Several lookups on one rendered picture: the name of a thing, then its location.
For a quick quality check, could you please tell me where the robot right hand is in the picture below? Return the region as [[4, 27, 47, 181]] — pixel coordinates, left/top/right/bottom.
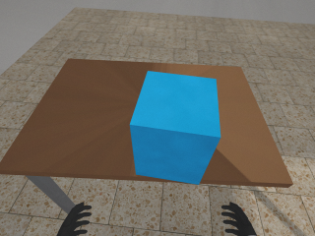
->
[[221, 202, 257, 236]]

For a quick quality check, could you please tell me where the robot left hand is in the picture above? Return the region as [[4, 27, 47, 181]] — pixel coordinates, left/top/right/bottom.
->
[[56, 202, 92, 236]]

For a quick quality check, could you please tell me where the table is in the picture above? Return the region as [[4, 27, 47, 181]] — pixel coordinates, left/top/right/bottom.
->
[[0, 58, 293, 214]]

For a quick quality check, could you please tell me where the carton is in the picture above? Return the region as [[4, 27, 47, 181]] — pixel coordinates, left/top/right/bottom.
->
[[130, 71, 221, 185]]

